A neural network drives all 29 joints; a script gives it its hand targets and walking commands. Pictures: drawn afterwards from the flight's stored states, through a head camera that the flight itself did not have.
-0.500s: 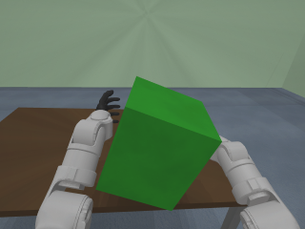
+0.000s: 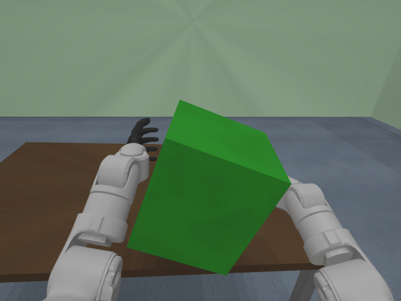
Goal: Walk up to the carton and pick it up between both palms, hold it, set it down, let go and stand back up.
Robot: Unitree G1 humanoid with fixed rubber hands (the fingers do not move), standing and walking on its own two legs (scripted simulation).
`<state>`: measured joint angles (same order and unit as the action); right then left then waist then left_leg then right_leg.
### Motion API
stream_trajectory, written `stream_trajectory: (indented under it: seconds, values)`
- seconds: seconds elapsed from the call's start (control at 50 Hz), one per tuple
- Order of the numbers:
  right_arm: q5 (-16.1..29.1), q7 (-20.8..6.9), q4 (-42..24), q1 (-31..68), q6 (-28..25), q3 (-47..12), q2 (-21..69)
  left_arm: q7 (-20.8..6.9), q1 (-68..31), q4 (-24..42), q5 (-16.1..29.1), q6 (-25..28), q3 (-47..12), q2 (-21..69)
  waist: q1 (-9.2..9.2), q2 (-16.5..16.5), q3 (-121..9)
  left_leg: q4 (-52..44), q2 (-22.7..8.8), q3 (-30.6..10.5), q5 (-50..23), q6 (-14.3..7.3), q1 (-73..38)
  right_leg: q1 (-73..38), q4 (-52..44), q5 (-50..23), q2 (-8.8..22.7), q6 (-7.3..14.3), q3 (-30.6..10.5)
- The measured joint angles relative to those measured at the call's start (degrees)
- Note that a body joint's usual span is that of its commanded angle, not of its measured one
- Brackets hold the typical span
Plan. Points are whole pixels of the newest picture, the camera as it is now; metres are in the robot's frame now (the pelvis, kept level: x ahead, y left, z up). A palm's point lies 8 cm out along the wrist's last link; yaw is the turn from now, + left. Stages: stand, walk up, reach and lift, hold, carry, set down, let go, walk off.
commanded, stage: hold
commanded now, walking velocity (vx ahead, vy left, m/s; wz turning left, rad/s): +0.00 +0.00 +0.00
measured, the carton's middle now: (202, 184) +0.32 +0.02 +0.17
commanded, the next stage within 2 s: none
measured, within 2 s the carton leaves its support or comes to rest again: neither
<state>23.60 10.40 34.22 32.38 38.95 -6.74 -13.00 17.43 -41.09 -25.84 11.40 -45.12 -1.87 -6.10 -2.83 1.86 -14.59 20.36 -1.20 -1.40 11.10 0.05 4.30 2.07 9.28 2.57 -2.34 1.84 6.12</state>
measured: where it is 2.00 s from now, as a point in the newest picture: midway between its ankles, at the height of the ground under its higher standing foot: outside the picture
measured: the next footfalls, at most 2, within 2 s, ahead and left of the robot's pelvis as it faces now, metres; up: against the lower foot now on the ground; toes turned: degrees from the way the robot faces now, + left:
none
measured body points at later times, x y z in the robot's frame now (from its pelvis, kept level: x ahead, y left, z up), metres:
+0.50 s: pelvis -0.01 +0.00 +0.00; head -0.14 +0.02 +0.43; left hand +0.34 +0.16 +0.24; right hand +0.34 -0.13 +0.17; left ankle +0.01 +0.11 -0.75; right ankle +0.04 -0.10 -0.75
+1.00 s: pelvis +0.00 +0.00 +0.00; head -0.14 +0.02 +0.43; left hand +0.34 +0.16 +0.24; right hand +0.35 -0.14 +0.18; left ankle +0.01 +0.11 -0.75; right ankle +0.04 -0.10 -0.75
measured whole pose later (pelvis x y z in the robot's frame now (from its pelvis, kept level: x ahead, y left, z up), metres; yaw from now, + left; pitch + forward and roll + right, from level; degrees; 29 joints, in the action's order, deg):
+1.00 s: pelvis +0.00 +0.00 +0.00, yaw +0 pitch -4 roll -2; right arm 23.5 10.3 36.5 35.7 39.2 -5.1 -12.6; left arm 17.2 -43.0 -27.2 11.1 -44.1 -0.9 -6.3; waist -2.5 1.6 -15.7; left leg 22.0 -1.4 -1.6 11.3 0.1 7.0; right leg 4.7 10.8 2.8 -2.5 2.1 6.2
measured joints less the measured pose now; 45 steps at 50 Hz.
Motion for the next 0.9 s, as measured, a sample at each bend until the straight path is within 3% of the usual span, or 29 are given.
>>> stream_trajectory:
  seconds: [0.9]
  values:
    - [-0.31,-0.11,1.97,3.07,0.10,1.56,0.33,-0.30,-1.80,-1.33,-0.20,1.28,0.87,-0.24,0.20,-0.29,-1.13,1.73,-0.13,-0.16,0.22,0.00,2.72,2.68,1.71,0.24,-0.10,0.19,0.07]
